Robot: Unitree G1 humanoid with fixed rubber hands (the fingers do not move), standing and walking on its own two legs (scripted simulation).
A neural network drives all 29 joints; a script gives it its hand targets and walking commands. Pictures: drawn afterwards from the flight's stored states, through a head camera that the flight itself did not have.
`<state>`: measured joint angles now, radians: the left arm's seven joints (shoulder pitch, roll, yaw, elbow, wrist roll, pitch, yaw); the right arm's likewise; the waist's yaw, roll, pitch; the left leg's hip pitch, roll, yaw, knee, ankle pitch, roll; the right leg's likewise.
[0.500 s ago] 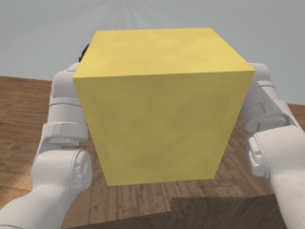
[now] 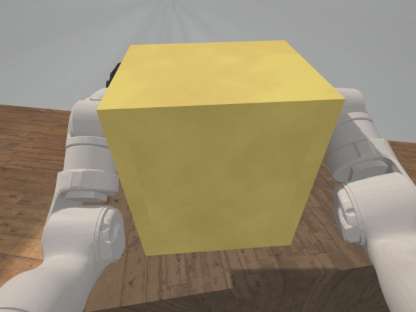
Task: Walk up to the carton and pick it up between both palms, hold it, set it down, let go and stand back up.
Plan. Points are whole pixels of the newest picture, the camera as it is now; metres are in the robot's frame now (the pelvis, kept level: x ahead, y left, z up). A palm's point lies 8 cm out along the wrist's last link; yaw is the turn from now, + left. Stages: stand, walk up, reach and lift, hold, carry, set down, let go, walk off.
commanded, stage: hold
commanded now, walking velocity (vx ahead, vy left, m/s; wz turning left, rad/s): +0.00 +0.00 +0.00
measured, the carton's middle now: (214, 149) +0.29 -0.01 +0.27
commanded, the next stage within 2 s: none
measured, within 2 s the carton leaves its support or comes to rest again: neither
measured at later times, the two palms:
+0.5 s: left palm (115, 99) +0.36 +0.16 +0.32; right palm (299, 95) +0.36 -0.16 +0.34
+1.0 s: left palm (115, 98) +0.36 +0.16 +0.32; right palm (299, 95) +0.37 -0.16 +0.34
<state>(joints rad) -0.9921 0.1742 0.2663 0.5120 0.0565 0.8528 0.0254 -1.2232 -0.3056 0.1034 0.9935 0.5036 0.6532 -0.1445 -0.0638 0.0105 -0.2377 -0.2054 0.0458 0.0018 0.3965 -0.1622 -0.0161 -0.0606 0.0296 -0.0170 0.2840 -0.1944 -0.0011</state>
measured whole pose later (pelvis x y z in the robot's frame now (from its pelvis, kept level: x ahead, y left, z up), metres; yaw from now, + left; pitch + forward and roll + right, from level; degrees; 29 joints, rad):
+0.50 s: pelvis -0.01 +0.00 +0.00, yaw +0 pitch -2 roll -2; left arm -1.02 0.18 0.27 0.56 0.06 0.84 0.03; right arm -1.25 -0.31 0.09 1.04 0.49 0.64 -0.13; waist -0.06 0.01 -0.24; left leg -0.22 0.04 0.01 0.39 -0.15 -0.01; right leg -0.08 0.03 -0.01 0.29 -0.19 0.00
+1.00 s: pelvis +0.00 +0.00 +0.00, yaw +0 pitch -2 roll -2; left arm -1.01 0.18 0.26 0.51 0.06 0.85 0.03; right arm -1.23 -0.31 0.10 1.00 0.50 0.64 -0.14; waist -0.06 0.01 -0.23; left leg -0.21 0.04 0.00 0.40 -0.16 -0.01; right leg -0.07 0.03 -0.01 0.28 -0.19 0.00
